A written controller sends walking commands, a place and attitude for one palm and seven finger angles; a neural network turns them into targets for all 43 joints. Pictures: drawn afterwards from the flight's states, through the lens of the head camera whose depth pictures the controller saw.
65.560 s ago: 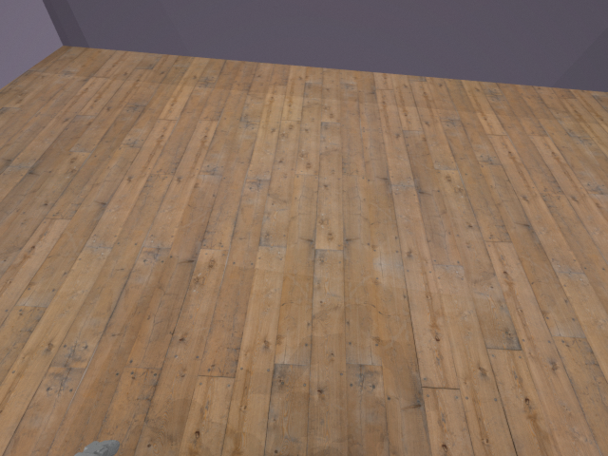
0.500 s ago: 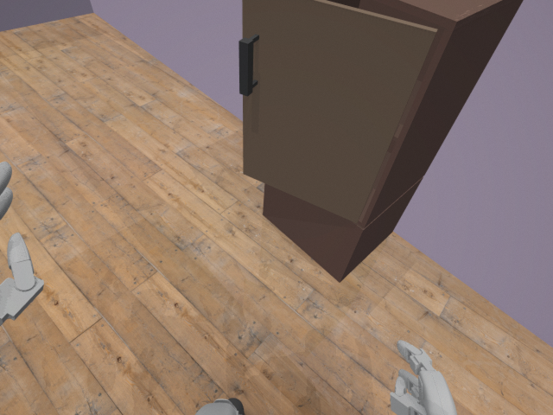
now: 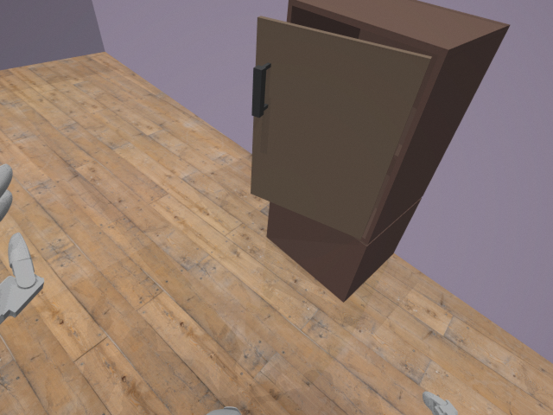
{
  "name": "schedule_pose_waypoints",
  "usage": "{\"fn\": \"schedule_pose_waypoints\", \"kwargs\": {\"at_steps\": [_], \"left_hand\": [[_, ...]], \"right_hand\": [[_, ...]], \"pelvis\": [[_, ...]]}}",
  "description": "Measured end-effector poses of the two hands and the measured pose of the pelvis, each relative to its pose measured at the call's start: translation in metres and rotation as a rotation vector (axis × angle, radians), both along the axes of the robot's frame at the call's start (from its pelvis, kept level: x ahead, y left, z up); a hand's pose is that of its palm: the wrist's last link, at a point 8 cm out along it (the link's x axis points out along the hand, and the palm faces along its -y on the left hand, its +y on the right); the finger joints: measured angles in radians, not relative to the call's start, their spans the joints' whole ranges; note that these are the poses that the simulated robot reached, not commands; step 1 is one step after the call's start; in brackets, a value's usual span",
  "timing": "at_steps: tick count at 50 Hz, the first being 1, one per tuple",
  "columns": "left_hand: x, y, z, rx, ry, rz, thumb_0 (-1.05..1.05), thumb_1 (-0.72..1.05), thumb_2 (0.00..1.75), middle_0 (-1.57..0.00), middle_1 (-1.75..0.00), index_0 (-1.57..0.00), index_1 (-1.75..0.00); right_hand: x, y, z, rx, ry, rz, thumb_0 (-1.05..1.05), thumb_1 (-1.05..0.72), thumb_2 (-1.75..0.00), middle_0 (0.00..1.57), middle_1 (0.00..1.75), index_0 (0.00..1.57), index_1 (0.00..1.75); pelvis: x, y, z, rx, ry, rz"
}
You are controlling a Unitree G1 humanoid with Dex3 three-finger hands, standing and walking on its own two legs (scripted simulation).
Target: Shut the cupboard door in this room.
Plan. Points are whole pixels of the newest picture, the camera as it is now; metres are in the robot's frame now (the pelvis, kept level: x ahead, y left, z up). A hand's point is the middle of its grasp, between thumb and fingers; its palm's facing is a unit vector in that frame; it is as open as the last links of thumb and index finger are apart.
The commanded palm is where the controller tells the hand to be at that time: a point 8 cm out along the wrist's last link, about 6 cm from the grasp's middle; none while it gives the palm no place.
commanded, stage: stop stepping back and stand still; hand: left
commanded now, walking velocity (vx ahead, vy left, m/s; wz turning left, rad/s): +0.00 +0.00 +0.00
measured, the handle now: (262, 89) +0.91 +0.10 +0.08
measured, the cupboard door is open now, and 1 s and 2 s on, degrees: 18 18 18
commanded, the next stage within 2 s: let the arm hang, fingers relaxed in 0.60 s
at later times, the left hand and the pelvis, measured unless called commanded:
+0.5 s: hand out of the picture +0.17 +0.31 +0.18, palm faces +0.45 -0.79 -0.42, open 7.4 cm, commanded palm +0.10 +0.34 +0.20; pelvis -0.04 +0.04 +0.02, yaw +0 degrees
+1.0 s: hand out of the picture +0.01 +0.21 -0.15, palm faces -0.02 -0.99 -0.17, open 7.2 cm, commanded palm none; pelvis -0.05 +0.03 +0.02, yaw +1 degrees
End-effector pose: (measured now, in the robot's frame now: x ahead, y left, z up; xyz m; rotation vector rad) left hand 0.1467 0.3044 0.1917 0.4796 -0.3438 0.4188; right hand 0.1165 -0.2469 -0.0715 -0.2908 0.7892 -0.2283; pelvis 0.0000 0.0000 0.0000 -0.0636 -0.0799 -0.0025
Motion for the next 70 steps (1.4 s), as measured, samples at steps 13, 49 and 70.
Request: {"fn": "schedule_pose_waypoints", "kwargs": {"at_steps": [13,49,70], "left_hand": [[-0.040,0.015,0.024,0.076,0.060,0.038,0.01,0.88,0.90,-0.21,-0.30,-0.21,-0.31],[-0.126,-0.047,-0.308,-0.507,1.486,-0.005,0.01,0.91,0.90,-0.20,-0.30,-0.20,-0.30],[-0.205,-0.007,-0.296,-0.515,1.684,0.271,0.01,0.91,0.90,-0.20,-0.30,-0.20,-0.30]], "right_hand": [[0.009,0.046,0.018,0.096,-0.032,0.100,0.02,-0.90,-0.90,0.21,0.30,0.20,0.30],[-0.081,0.008,-0.023,0.043,0.314,-0.006,0.01,-0.90,-0.90,0.21,0.30,0.20,0.30],[-0.150,0.030,-0.047,0.151,0.576,-0.086,0.01,-0.90,-0.90,0.21,0.30,0.20,0.30]], "pelvis": [[-0.024,0.015,0.019,0.068,0.073,0.000],[-0.052,0.035,0.014,0.061,0.070,0.011],[-0.043,0.028,0.027,0.056,0.052,0.005]]}}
